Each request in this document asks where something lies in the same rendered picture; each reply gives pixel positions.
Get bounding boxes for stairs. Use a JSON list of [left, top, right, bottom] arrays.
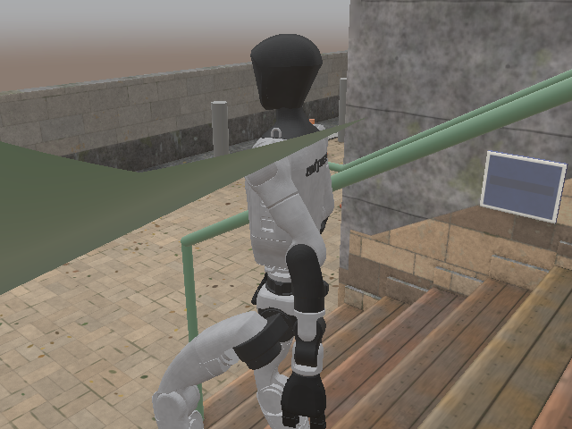
[[203, 265, 572, 429]]

